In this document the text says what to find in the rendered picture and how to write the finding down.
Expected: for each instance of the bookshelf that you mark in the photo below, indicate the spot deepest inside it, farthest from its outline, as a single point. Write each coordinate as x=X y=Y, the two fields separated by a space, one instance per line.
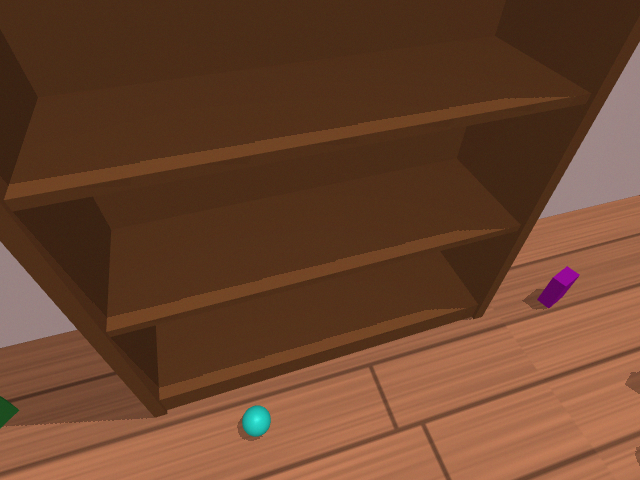
x=220 y=192

